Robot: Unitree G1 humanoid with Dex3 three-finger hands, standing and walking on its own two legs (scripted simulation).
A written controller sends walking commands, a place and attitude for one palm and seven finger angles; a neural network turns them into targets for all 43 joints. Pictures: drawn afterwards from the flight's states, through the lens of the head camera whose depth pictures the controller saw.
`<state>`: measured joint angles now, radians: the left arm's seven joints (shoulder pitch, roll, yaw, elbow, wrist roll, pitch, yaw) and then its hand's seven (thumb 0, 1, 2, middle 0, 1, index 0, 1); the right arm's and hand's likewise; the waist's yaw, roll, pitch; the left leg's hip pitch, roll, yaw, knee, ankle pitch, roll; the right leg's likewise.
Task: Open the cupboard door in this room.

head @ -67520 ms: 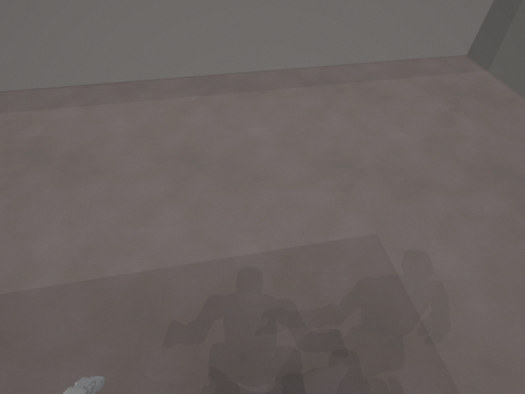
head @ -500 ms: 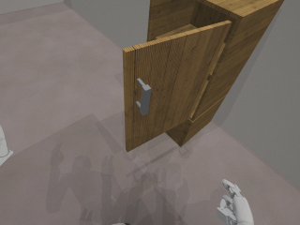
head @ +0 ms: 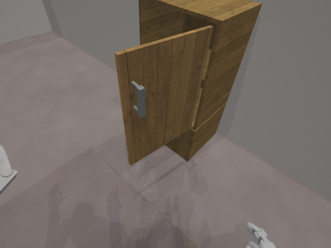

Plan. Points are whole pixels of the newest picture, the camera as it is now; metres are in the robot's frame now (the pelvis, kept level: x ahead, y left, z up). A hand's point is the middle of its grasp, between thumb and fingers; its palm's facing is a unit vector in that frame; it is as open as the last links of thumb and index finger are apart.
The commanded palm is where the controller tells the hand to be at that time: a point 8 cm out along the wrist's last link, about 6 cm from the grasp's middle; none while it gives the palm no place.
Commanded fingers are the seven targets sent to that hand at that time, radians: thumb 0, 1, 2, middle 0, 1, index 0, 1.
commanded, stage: stop stepping back and stand still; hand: left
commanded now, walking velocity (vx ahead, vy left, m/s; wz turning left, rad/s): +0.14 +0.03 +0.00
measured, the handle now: (137, 99) +0.59 +0.11 +0.02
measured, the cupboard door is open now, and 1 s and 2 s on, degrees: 82 82 82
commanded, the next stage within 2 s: let the arm hang, fingers relaxed in 0.20 s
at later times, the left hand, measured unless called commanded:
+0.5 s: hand out of the picture +0.14 +0.24 -0.11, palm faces +0.08 -0.95 -0.31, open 7.4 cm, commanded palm none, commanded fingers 0.00 0.90 0.90 -0.20 -0.30 -0.20 -0.30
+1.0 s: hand out of the picture -0.05 +0.26 -0.16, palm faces +0.08 -0.96 -0.28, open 7.4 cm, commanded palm none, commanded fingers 0.00 0.90 0.90 -0.20 -0.30 -0.20 -0.30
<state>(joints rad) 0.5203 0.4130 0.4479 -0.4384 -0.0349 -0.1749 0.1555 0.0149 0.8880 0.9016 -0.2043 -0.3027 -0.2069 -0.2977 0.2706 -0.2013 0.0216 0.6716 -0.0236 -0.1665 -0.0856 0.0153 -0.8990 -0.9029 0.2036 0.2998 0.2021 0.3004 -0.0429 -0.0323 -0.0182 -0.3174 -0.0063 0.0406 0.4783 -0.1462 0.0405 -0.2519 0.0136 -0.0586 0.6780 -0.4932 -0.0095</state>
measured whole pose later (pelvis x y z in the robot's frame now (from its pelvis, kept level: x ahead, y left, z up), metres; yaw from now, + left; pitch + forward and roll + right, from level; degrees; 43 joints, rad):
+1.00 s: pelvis -0.01 +0.04 +0.01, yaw +4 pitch -1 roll +0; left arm 0.26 0.25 0.02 1.17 0.01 0.01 0.01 0.01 0.91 0.90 -0.20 -0.30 -0.20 -0.30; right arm 0.19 -0.23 -0.01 1.15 -0.02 0.01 -0.01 0.01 -0.90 -0.90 0.20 0.30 0.20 0.30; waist 0.01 0.02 0.08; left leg -0.23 -0.02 0.00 0.40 -0.15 0.02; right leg -0.15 -0.04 -0.04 0.40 -0.23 0.02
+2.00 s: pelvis +0.01 +0.02 +0.01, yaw +3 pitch -1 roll +0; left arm 0.11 0.31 0.01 1.14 0.01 -0.02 0.00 0.01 0.90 0.90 -0.20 -0.30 -0.20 -0.30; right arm 0.08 -0.33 -0.01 1.14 -0.02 0.00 0.00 0.01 -0.90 -0.90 0.20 0.30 0.20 0.30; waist -0.01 0.02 0.07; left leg -0.15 0.01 0.01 0.31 -0.14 -0.01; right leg -0.08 -0.01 -0.03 0.30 -0.21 0.01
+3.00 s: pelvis +0.03 +0.02 +0.01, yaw +3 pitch -1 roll +0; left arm 0.11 0.32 0.01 1.13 0.01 -0.02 0.00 0.01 0.90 0.90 -0.20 -0.30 -0.20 -0.30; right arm 0.09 -0.32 0.00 1.14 -0.02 -0.01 0.00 0.01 -0.90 -0.90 0.20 0.30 0.20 0.30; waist -0.01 0.00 0.06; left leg -0.13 0.01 0.01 0.29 -0.16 -0.01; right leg -0.05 -0.01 -0.02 0.28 -0.21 0.00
